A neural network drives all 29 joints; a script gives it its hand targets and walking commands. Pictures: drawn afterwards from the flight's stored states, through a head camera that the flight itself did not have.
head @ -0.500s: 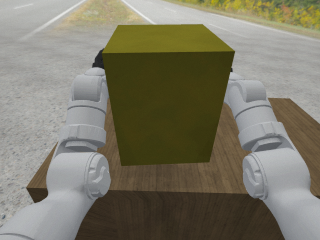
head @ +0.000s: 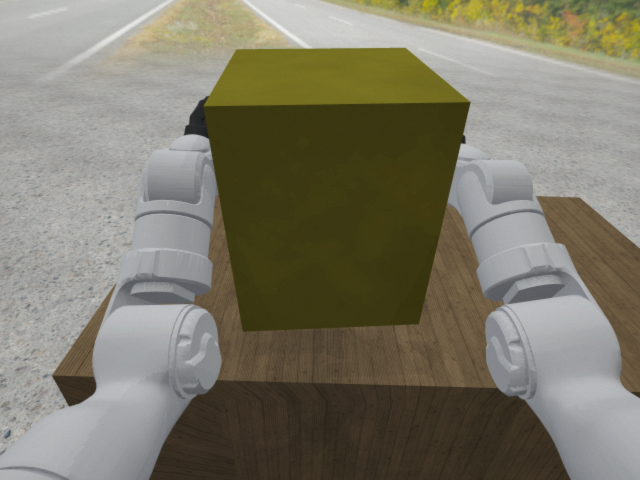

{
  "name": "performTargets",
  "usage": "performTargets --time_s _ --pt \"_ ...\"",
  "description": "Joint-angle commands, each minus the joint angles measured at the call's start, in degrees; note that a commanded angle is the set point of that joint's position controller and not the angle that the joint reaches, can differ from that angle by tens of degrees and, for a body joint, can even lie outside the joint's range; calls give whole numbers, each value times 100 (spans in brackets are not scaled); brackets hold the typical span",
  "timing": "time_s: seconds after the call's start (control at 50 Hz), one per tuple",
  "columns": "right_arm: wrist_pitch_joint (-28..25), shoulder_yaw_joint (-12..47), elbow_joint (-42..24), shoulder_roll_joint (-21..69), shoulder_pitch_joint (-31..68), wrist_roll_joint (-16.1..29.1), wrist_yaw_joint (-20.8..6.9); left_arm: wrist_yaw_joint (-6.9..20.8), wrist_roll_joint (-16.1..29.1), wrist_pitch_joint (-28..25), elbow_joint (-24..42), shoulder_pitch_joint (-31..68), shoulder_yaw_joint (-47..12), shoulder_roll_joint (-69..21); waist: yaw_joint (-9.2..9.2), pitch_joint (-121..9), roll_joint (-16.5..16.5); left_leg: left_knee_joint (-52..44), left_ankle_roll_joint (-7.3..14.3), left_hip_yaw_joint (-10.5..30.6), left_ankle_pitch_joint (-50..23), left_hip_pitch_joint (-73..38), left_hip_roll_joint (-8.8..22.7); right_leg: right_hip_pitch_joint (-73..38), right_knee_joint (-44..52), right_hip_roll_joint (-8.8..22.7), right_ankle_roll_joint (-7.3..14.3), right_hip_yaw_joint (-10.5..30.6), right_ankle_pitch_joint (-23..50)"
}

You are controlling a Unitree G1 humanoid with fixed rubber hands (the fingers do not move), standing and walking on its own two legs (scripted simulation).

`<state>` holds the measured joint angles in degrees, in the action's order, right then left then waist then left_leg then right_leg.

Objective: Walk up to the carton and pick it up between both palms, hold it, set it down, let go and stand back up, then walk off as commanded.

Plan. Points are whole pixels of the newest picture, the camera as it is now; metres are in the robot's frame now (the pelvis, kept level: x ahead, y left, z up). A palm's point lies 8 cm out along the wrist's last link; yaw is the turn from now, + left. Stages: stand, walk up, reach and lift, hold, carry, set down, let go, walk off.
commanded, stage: hold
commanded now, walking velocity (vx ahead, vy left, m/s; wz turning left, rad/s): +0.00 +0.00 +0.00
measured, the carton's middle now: (326, 185) +0.36 +0.00 +0.28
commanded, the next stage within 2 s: none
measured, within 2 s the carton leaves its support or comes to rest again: neither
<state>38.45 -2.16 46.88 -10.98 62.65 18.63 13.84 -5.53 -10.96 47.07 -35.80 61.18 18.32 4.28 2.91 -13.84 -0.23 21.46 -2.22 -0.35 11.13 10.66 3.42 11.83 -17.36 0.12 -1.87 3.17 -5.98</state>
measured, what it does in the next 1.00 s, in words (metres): stands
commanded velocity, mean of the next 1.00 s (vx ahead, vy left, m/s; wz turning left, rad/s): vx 0.00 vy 0.00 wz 0.00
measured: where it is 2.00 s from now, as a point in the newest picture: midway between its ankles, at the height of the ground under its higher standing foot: outside the picture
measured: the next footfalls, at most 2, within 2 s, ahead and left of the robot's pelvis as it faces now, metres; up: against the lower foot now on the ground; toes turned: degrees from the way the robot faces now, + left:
none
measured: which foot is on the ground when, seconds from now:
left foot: down 0.00-1.00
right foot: down 0.00-1.00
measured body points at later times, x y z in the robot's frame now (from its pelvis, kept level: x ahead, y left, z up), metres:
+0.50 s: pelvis +0.00 +0.00 +0.00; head -0.09 +0.01 +0.44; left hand +0.39 +0.14 +0.31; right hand +0.39 -0.15 +0.30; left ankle +0.00 +0.14 -0.75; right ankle +0.04 -0.14 -0.75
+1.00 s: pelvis +0.00 +0.00 +0.00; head -0.09 +0.01 +0.44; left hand +0.39 +0.14 +0.31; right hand +0.39 -0.15 +0.30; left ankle +0.00 +0.14 -0.75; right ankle +0.04 -0.14 -0.75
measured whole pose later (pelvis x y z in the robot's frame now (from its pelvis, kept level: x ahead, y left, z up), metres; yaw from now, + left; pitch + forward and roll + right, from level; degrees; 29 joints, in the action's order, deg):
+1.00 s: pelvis +0.00 +0.00 +0.00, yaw +0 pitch +0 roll -1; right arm 38.7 -2.1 46.7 -11.0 62.7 18.7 14.0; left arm -5.4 -11.0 47.1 -35.8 61.2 18.3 4.3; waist 2.9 -14.1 -0.2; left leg 21.5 -2.2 -0.1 11.1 10.7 3.4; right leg 11.8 -17.4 0.0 -1.9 3.2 -6.0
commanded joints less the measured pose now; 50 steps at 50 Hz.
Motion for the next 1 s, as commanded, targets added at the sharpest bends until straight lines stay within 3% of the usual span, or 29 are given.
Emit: performTargets --time_s 0.0,0.12,0.14,0.16,0.18,0.22,0.26,0.3,0.38,0.44,0.46,0.54,0.6,0.74,0.76,0.84,0.92,0.94,0.96,0.98 --pt "-262 1409 -2196 4293 5834 1583 -464 967 1055 -332 990 4716 -1706 -3827 117 -1942 211 -25 -26 163 -975 -173 -645 -1641 140 -669 8 -194 836" --pt "-278 1433 -2293 4301 5930 1607 -446 986 1039 -301 992 4639 -1745 -3889 97 -1990 215 8 -50 152 -1050 -210 -643 -1652 133 -695 22 -212 881" --pt "-243 1382 -2049 4320 5780 1584 -459 964 1086 -316 1016 4738 -1794 -3921 121 -1917 349 -14 -65 170 -1033 -204 -632 -1571 157 -663 22 -188 857" --pt "-278 1430 -2349 4319 5919 1633 -452 969 1076 -307 985 4620 -1777 -3917 103 -2036 263 4 -56 171 -1077 -203 -643 -1650 141 -683 22 -191 882" --pt "-262 1387 -2166 4349 5851 1590 -456 949 1105 -340 1046 4721 -1830 -3895 156 -2014 273 6 -72 164 -1021 -203 -642 -1637 136 -672 30 -189 885" --pt "-261 1453 -2331 4357 5897 1625 -453 955 1090 -339 970 4615 -1739 -3878 90 -2060 164 -29 -21 184 -965 -179 -639 -1693 130 -675 27 -196 856" --pt "-253 1355 -2131 4228 5789 1591 -461 967 1045 -305 958 4599 -1784 -3876 158 -1890 283 -35 -60 173 -941 -186 -611 -1590 142 -687 50 -202 787" --pt "-310 1446 -2486 4349 5992 1626 -457 959 1146 -334 1077 4681 -1821 -3963 98 -2116 234 6 -51 195 -1009 -155 -630 -1681 135 -685 36 -208 899" --pt "-264 1395 -2201 4260 5756 1658 -459 903 1193 -331 1196 4743 -1884 -3923 170 -2112 395 33 -94 214 -1178 -261 -641 -1601 119 -692 48 -193 1019" --pt "-279 1436 -2242 4373 5756 1639 -462 937 1116 -306 998 4605 -1794 -3903 101 -2077 209 19 -68 156 -1091 -260 -631 -1654 151 -692 29 -192 923" --pt "-225 1364 -2037 4273 5690 1635 -456 950 1079 -296 993 4633 -1765 -3873 192 -1893 302 10 -95 156 -1049 -215 -635 -1653 146 -664 43 -178 956" --pt "-255 1418 -2122 4333 5830 1630 -469 969 997 -304 886 4646 -1653 -3815 28 -1903 196 -45 -10 154 -864 -117 -619 -1561 147 -672 24 -207 729" --pt "-227 1339 -2063 4253 5727 1583 -459 979 1089 -289 917 4544 -1775 -3959 182 -1848 209 -36 -69 187 -1003 -214 -626 -1607 188 -672 41 -172 863" --pt "-295 1395 -2292 4296 5965 1644 -467 927 1130 -320 1007 4726 -1808 -3968 88 -2030 289 12 -47 169 -984 -190 -633 -1538 143 -679 34 -187 790" --pt "-267 1350 -2109 4310 5858 1601 -480 922 1125 -333 1021 4758 -1842 -3985 176 -1979 310 -5 -90 172 -964 -175 -617 -1529 137 -693 51 -196 766" --pt "-230 1299 -1871 4235 5757 1528 -487 956 1067 -323 924 4751 -1738 -3915 160 -1740 195 -63 -33 180 -798 -54 -606 -1571 170 -670 44 -179 667" --pt "-248 1351 -2078 4274 5791 1608 -472 980 1098 -318 971 4661 -1787 -3910 180 -1915 280 -42 -59 193 -923 -187 -628 -1619 140 -656 31 -172 812" --pt "-283 1411 -2212 4312 5789 1641 -466 962 1166 -337 1222 4727 -1920 -4015 204 -2193 286 22 -84 176 -1235 -318 -624 -1712 103 -687 49 -177 1085" --pt "-267 1332 -2144 4211 5844 1591 -460 953 1157 -328 1029 4748 -1920 -4025 257 -1938 304 14 -113 170 -1026 -228 -637 -1605 144 -675 49 -192 884" --pt "-266 1410 -2206 4339 5775 1643 -470 959 1137 -338 1167 4797 -1873 -3900 153 -2092 288 9 -77 167 -1055 -251 -652 -1662 112 -670 32 -182 931"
